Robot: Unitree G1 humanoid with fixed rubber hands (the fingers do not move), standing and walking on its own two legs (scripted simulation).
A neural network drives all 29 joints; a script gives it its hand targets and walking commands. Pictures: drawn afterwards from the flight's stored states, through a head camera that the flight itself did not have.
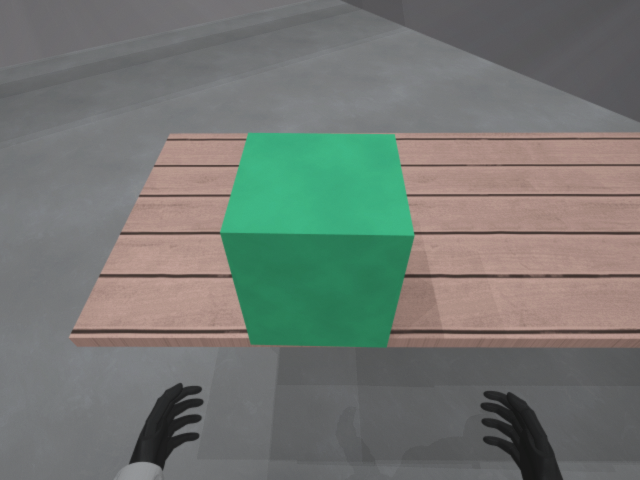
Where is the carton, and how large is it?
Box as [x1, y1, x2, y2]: [220, 133, 414, 347]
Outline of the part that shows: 248,133 220,234 251,344 386,347 414,235 394,134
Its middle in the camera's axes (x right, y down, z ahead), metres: +0.00 +0.01 +0.58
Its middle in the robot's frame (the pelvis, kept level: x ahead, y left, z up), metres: +0.43 +0.04 +0.05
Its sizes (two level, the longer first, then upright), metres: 0.210 0.200 0.250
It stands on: a table, 0.70 m high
